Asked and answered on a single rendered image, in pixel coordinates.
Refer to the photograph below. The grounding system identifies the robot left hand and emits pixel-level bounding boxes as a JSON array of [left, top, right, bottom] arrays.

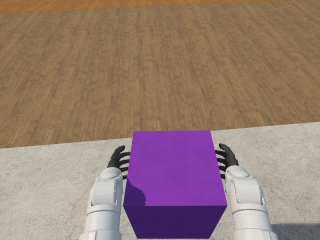
[[107, 145, 131, 180]]

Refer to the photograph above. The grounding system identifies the robot left forearm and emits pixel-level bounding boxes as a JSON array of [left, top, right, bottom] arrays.
[[79, 167, 123, 240]]

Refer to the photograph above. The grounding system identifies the robot right hand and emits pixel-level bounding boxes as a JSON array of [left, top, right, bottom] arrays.
[[215, 143, 239, 180]]

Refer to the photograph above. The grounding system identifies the carton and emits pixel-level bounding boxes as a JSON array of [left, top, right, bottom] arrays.
[[123, 130, 228, 239]]

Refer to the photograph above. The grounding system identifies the robot right forearm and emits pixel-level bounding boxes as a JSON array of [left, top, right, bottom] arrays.
[[225, 165, 278, 240]]

